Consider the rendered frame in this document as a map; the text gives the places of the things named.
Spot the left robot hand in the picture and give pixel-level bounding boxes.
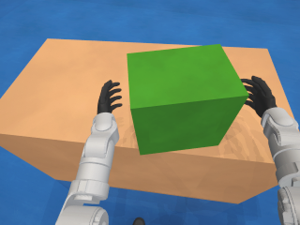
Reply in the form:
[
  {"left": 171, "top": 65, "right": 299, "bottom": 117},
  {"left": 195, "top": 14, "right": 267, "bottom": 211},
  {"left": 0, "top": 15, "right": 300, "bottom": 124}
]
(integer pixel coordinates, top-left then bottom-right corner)
[{"left": 97, "top": 80, "right": 123, "bottom": 114}]

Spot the right robot hand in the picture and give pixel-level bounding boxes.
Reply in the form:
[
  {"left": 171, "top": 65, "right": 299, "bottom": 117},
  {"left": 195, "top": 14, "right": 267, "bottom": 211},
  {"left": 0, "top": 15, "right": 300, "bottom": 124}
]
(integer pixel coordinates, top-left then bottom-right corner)
[{"left": 240, "top": 76, "right": 278, "bottom": 118}]

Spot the pedestal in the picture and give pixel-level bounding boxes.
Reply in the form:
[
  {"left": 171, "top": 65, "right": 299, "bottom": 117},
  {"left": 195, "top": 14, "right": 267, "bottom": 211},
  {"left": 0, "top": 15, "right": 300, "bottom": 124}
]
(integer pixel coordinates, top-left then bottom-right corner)
[{"left": 0, "top": 38, "right": 299, "bottom": 204}]

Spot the robot left forearm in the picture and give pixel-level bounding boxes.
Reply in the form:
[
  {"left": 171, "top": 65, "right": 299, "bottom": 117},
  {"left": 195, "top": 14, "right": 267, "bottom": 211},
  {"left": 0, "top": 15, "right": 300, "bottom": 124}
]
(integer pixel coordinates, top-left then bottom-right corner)
[{"left": 55, "top": 112, "right": 120, "bottom": 225}]

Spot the robot right forearm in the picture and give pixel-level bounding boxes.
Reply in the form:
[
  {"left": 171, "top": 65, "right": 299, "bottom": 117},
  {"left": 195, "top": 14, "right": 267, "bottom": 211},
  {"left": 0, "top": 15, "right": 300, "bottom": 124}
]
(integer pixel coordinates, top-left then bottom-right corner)
[{"left": 261, "top": 107, "right": 300, "bottom": 188}]

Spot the carton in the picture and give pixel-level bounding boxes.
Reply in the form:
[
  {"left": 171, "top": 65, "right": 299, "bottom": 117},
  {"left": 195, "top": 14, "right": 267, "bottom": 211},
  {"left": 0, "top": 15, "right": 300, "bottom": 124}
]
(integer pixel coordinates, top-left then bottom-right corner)
[{"left": 127, "top": 44, "right": 249, "bottom": 156}]

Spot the robot right upper arm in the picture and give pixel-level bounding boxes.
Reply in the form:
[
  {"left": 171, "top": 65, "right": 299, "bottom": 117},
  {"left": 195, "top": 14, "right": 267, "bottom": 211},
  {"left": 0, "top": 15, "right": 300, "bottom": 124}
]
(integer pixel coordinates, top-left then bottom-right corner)
[{"left": 277, "top": 186, "right": 300, "bottom": 225}]

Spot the robot left upper arm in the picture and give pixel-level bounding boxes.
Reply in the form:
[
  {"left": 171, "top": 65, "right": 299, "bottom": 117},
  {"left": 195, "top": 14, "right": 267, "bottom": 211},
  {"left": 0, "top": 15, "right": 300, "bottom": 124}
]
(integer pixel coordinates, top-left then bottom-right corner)
[{"left": 56, "top": 205, "right": 109, "bottom": 225}]

